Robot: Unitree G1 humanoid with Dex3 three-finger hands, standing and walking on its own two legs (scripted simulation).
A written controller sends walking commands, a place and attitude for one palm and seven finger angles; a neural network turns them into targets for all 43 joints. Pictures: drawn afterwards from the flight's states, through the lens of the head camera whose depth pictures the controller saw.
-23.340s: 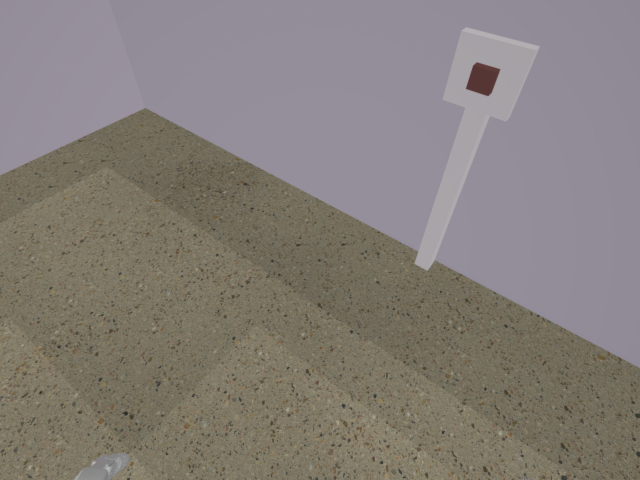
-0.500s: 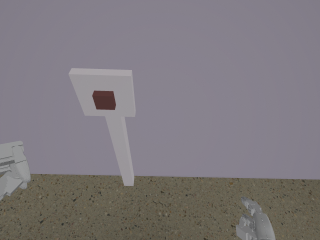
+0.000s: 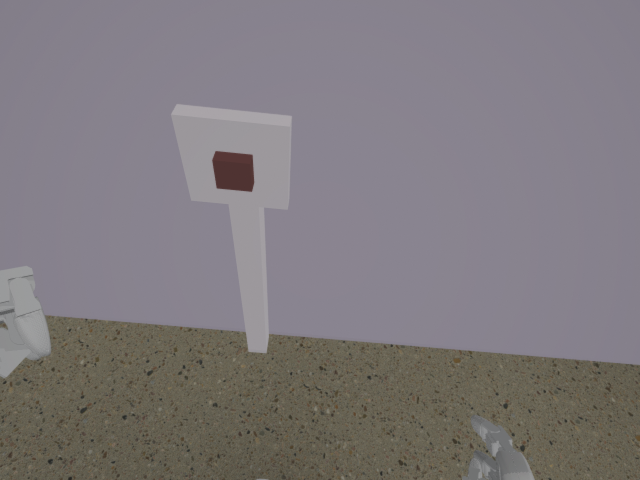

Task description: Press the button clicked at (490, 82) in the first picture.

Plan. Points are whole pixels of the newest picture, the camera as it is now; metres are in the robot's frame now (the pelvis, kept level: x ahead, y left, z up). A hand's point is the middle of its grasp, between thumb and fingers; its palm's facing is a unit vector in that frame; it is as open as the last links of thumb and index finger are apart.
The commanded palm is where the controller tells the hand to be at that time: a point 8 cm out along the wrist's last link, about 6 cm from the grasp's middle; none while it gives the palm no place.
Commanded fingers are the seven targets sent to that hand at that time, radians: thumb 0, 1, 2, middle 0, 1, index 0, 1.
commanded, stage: step back with the hand held close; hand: left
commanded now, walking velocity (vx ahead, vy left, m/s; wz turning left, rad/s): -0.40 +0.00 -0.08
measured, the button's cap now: (234, 170) +0.57 +0.18 +0.04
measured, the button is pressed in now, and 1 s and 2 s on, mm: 0 0 0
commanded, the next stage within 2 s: stop stepping back and stand still in 0.42 s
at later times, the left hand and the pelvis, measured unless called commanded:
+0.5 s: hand out of the picture +0.09 +0.25 +0.16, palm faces +0.34 -0.86 -0.39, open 3.1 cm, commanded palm +0.01 +0.27 +0.19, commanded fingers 0.00 0.90 0.90 -1.30 -1.50 -1.30 -1.50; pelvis -0.13 +0.00 +0.01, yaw -4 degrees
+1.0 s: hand out of the picture -0.06 +0.27 +0.15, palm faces +0.46 -0.84 -0.29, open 3.1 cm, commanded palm -0.13 +0.30 +0.19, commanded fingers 0.00 0.90 0.90 -1.30 -1.50 -1.30 -1.50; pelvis -0.26 +0.02 +0.00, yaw -1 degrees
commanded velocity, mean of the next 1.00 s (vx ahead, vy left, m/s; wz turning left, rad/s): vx -0.04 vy -0.01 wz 0.00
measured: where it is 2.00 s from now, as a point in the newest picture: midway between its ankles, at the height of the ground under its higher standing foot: outside the picture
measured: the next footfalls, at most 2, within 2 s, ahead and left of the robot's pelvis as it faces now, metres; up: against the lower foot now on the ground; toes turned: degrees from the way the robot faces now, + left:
right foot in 0.06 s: -0.10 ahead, -0.12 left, +0.00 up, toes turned -1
left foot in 0.38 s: +0.01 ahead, +0.07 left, +0.00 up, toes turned -4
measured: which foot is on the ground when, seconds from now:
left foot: down 0.00-0.22, up 0.24-0.36, down 0.38-0.70, up 0.72-0.92, down 0.94-1.00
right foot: up 0.00-0.04, down 0.06-0.44, up 0.46-0.70, down 0.72-0.94, up 0.96-1.00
